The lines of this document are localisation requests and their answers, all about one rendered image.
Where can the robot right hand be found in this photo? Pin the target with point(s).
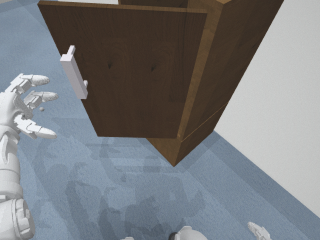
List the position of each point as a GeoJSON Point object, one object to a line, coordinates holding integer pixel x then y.
{"type": "Point", "coordinates": [260, 232]}

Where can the left robot upper arm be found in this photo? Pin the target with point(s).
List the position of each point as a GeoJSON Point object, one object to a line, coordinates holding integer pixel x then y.
{"type": "Point", "coordinates": [16, 220]}

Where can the robot left hand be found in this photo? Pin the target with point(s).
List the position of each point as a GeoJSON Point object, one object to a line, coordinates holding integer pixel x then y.
{"type": "Point", "coordinates": [11, 106]}

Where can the robot right thigh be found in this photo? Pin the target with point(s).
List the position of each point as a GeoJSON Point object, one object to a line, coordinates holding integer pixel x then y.
{"type": "Point", "coordinates": [189, 234]}

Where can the robot right shin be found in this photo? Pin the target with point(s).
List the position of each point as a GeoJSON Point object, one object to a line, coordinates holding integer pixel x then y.
{"type": "Point", "coordinates": [186, 228]}

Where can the cupboard door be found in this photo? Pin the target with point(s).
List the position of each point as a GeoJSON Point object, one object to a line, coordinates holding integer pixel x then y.
{"type": "Point", "coordinates": [138, 62]}

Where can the handle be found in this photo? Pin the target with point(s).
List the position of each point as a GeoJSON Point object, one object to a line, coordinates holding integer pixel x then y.
{"type": "Point", "coordinates": [71, 69]}

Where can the left robot forearm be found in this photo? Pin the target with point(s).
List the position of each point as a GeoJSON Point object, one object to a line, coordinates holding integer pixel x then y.
{"type": "Point", "coordinates": [10, 176]}

